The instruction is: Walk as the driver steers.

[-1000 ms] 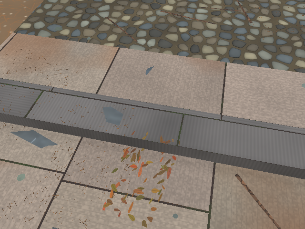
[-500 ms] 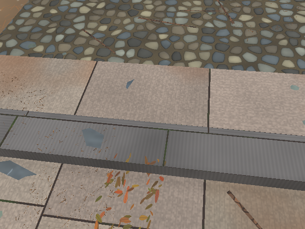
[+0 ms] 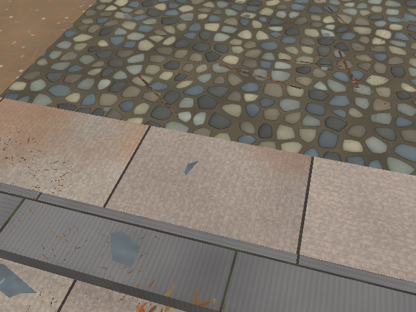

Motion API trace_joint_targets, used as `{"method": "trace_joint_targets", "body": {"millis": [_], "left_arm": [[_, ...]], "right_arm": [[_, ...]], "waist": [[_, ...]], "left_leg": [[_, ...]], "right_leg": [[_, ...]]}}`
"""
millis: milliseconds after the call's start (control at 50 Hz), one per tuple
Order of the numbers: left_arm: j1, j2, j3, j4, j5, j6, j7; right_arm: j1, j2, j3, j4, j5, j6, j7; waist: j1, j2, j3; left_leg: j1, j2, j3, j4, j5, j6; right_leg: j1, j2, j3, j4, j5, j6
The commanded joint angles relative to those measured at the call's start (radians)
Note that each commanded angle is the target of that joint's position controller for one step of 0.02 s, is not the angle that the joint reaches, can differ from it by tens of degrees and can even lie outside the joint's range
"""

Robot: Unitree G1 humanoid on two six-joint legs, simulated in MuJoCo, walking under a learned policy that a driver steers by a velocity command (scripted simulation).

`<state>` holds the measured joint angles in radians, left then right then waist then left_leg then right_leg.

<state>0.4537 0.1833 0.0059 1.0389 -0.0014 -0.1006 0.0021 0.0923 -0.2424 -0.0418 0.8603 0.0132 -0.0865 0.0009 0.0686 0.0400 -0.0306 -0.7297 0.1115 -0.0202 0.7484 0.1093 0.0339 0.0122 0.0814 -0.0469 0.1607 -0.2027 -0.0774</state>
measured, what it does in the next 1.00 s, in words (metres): climbs: left foot, then right foot 0.08 m higher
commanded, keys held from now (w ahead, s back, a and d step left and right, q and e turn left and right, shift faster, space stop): w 1.00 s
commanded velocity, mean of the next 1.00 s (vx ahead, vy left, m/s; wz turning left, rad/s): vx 0.50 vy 0.00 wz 0.00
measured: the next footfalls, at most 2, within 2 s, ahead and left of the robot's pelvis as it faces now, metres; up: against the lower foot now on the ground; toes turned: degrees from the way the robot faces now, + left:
left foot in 0.20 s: +0.31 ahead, +0.14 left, +0.00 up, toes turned +3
right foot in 0.74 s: +0.65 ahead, -0.11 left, +0.08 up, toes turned -6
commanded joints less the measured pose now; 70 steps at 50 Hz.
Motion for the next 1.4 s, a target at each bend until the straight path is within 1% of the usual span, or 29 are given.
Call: {"method": "trace_joint_targets", "body": {"millis": [20, 120, 180, 200, 220, 240, 260, 280, 300, 340, 400, 480, 560, 620, 660, 720, 740, 760, 780, 800, 840, 860, 900, 960, 1040, 1260, 1340, 1380, 1400], "left_arm": [[0.054, 0.16, 0.033, -0.025, -0.005, -0.001, 0.012], [0.078, 0.178, 0.044, -0.013, -0.005, 0.024, 0.016], [0.014, 0.199, 0.048, -0.036, 0.001, 0.036, 0.016], [-0.029, 0.2, 0.043, -0.059, 0.003, 0.032, 0.011], [0.009, 0.13, 0.019, -0.089, 0.032, 0.014, 0.002], [0.108, 0.039, -0.002, -0.062, -0.006, -0.015, -0.013], [0.011, 0.158, 0.026, -0.079, -0.034, -0.039, -0.017], [-0.099, 0.189, 0.035, -0.118, -0.051, -0.045, -0.016], [-0.145, 0.177, 0.037, -0.129, -0.042, -0.038, -0.009], [-0.111, 0.138, 0.044, -0.128, -0.022, -0.007, -0.001], [-0.099, 0.09, 0.041, -0.135, -0.024, 0.026, 0.004], [-0.203, 0.052, 0.028, -0.177, -0.021, 0.047, 0.004], [-0.394, 0.005, -0.016, -0.293, -0.009, 0.014, -0.01], [-0.559, 0.012, -0.04, -0.376, 0.01, -0.001, -0.021], [-0.523, 0.007, -0.036, -0.378, -0.011, -0.002, -0.033], [-0.312, 0.106, 0.016, -0.346, -0.022, -0.008, -0.043], [-0.158, 0.167, 0.043, -0.302, -0.025, -0.003, -0.044], [-0.008, 0.277, 0.076, -0.253, 0.006, 0.005, -0.039], [0.113, 0.339, 0.093, -0.197, 0.019, 0.018, -0.033], [0.05, 0.254, 0.068, -0.205, 0.03, 0.01, -0.019], [-0.126, 0.103, 0.026, -0.191, 0.01, 0.001, -0.034], [-0.175, 0.059, 0.016, -0.17, 0.02, -0.009, -0.044], [-0.188, 0.011, 0.006, -0.124, 0.03, -0.021, -0.057], [-0.17, 0.071, 0.023, -0.087, 0.012, -0.025, -0.047], [-0.089, 0.104, 0.026, -0.069, 0.016, -0.017, -0.011], [0.033, 0.175, 0.06, -0.031, -0.007, 0.017, 0.01], [-0.013, 0.206, 0.078, -0.029, -0.016, 0.026, 0.014], [-0.057, 0.192, 0.072, -0.043, -0.011, 0.033, 0.013], [-0.058, 0.153, 0.055, -0.077, 0.01, 0.029, 0.011]], "right_arm": [[-0.167, -0.035, 0.0, -0.093, 0.006, -0.02, 0.014], [-0.24, -0.031, 0.009, -0.136, 0.012, -0.036, 0.045], [0.027, -0.108, -0.03, -0.069, 0.006, -0.042, 0.041], [0.228, -0.163, -0.055, -0.012, 0.007, -0.041, 0.031], [0.397, -0.276, -0.079, 0.024, -0.011, -0.028, 0.017], [0.404, -0.244, -0.066, 0.035, -0.025, -0.022, 0.019], [0.323, -0.169, -0.047, 0.028, -0.015, -0.022, 0.021], [0.22, -0.117, -0.031, 0.007, -0.009, -0.02, 0.019], [0.143, -0.076, -0.014, -0.003, -0.012, -0.024, 0.028], [0.118, -0.044, -0.003, 0.015, -0.023, -0.029, 0.035], [0.174, -0.061, -0.002, 0.063, -0.021, -0.028, 0.034], [0.31, -0.04, 0.018, 0.127, -0.025, 0.004, 0.009], [0.409, -0.042, 0.03, 0.158, -0.027, 0.041, -0.024], [0.41, -0.084, 0.019, 0.137, -0.007, 0.038, -0.044], [0.424, -0.115, 0.015, 0.151, -0.001, 0.037, -0.035], [0.411, -0.124, 0.021, 0.163, -0.011, 0.049, -0.019], [0.379, -0.116, 0.026, 0.152, -0.019, 0.045, -0.016], [0.452, -0.03, 0.043, 0.123, -0.017, 0.036, -0.011], [0.462, 0.046, 0.058, 0.123, -0.033, 0.003, 0.009], [0.445, -0.005, 0.029, 0.128, -0.021, -0.024, 0.033], [0.213, -0.032, 0.019, 0.028, 0.012, -0.024, 0.034], [0.167, -0.037, 0.008, -0.003, 0.011, -0.013, 0.022], [0.246, -0.005, 0.009, -0.002, 0.012, 0.018, 0.008], [0.246, -0.013, 0.008, 0.004, 0.01, 0.033, -0.002], [0.083, -0.03, -0.003, -0.036, -0.012, 0.031, 0.004], [-0.208, -0.017, -0.005, -0.095, 0.015, 0.001, 0.038], [-0.13, -0.064, -0.022, -0.087, 0.01, -0.015, 0.052], [0.172, -0.154, -0.07, 0.007, 0.007, -0.017, 0.039], [0.359, -0.245, -0.093, 0.042, -0.009, -0.012, 0.023]], "waist": [[0.014, -0.083, 0.137], [0.01, -0.114, 0.146], [-0.141, -0.17, -0.026], [-0.236, -0.166, -0.132], [-0.237, 0.058, -0.307], [-0.18, 0.231, -0.428], [-0.188, 0.121, -0.274], [-0.159, 0.07, -0.135], [-0.114, -0.033, -0.053], [-0.055, 0.003, -0.006], [-0.025, 0.026, 0.049], [-0.052, 0.038, 0.094], [-0.088, -0.016, 0.128], [-0.123, -0.043, 0.096], [-0.083, 0.048, 0.064], [0.057, 0.168, -0.059], [0.124, 0.175, -0.142], [0.108, -0.061, -0.303], [0.102, -0.359, -0.433], [0.068, -0.3, -0.384], [0.005, -0.098, -0.075], [-0.041, -0.054, -0.016], [-0.103, -0.111, -0.004], [-0.134, -0.084, 0.046], [-0.085, -0.096, 0.047], [0.025, -0.114, 0.14], [-0.045, -0.152, 0.088], [-0.19, -0.141, -0.09], [-0.239, 0.022, -0.251]], "left_leg": [[-0.054, -0.019, 0.026, -0.119, 0.033, -0.007], [-0.023, -0.057, 0.057, -0.21, -0.115, 0.034], [0.38, -0.16, 0.12, -0.235, -0.173, 0.1], [0.691, -0.106, 0.055, -0.239, -0.122, 0.143], [1.067, 0.165, -0.281, -0.207, -0.086, 0.232], [1.238, 0.329, -0.74, -0.395, -0.251, 0.368], [1.097, 0.275, -0.653, -0.445, -0.338, 0.306], [0.916, 0.236, -0.474, -0.472, -0.301, 0.263], [0.745, 0.192, -0.355, -0.521, -0.226, 0.239], [0.593, 0.13, -0.249, -0.589, -0.212, 0.216], [0.521, 0.106, -0.148, -0.617, -0.091, 0.227], [0.583, 0.12, -0.131, -0.582, -0.137, 0.237], [0.641, 0.118, -0.144, -0.548, -0.254, 0.207], [0.507, 0.099, -0.077, -0.69, -0.16, 0.181], [0.597, 0.125, -0.03, -0.687, 0.095, 0.175], [0.834, 0.122, 0.035, -0.381, 0.87, 0.111], [0.784, 0.096, 0.05, -0.194, 0.926, 0.084], [0.457, -0.017, 0.063, 0.163, 0.602, 0.037], [0.236, -0.221, -0.054, 0.485, -0.431, -0.002], [0.103, -0.215, -0.216, 0.774, -0.494, 0.012], [-0.017, -0.093, -0.085, 0.826, -0.416, 0.068], [0.03, -0.038, -0.078, 0.767, -0.343, 0.093], [0.081, -0.02, -0.093, 0.78, -0.286, 0.132], [0.013, -0.015, -0.081, 0.599, -0.227, 0.11], [-0.096, 0.017, -0.022, 0.379, -0.094, 0.023], [-0.068, -0.016, 0.043, -0.174, -0.074, 0.003], [0.147, -0.077, 0.084, -0.251, -0.186, 0.065], [0.581, -0.112, 0.098, -0.25, -0.161, 0.119], [0.911, 0.112, -0.176, -0.229, -0.171, 0.185]], "right_leg": [[0.002, -0.284, 0.132, -0.077, 0.22, -0.103], [0.144, -0.33, 0.121, 0.034, 0.419, -0.101], [0.102, -0.285, 0.076, 0.335, 0.944, -0.066], [-0.076, -0.243, 0.058, 0.566, 0.865, -0.032], [-0.391, -0.126, 0.019, 0.94, 0.314, 0.011], [-0.671, 0.006, 0.149, 1.216, -0.34, 0.039], [-0.76, -0.071, 0.214, 1.289, -0.308, 0.013], [-0.778, -0.125, 0.162, 1.277, -0.214, 0.004], [-0.735, -0.174, 0.133, 1.223, -0.133, 0.009], [-0.656, -0.222, 0.13, 1.178, -0.057, 0.014], [-0.745, -0.234, 0.1, 1.226, -0.035, 0.039], [-1.089, -0.249, 0.072, 1.532, -0.07, 0.088], [-1.342, -0.272, 0.043, 1.525, -0.061, 0.11], [-0.96, -0.251, -0.04, 1.026, 0.082, 0.084], [-0.798, -0.187, -0.097, 0.908, 0.011, 0.046], [-0.569, -0.048, -0.154, 0.723, -0.082, -0.046], [-0.358, -0.058, -0.083, 0.667, -0.002, -0.081], [0.004, -0.281, 0.33, 0.57, -0.075, -0.195], [0.205, -0.452, 0.871, 0.193, -0.128, -0.294], [0.161, -0.488, 0.971, 0.113, -0.181, -0.268], [-0.19, -0.433, 0.595, 0.154, -0.235, -0.16], [-0.322, -0.382, 0.441, 0.123, -0.146, -0.122], [-0.386, -0.321, 0.292, 0.076, -0.084, -0.102], [-0.351, -0.266, 0.134, 0.012, 0.016, -0.102], [-0.229, -0.281, 0.105, -0.039, 0.143, -0.127], [0.079, -0.352, 0.06, -0.033, 0.189, -0.116], [0.12, -0.365, 0.041, 0.112, 0.545, -0.087], [-0.012, -0.284, -0.024, 0.449, 0.703, -0.034], [-0.269, -0.207, -0.05, 0.798, 0.338, 0.001]]}}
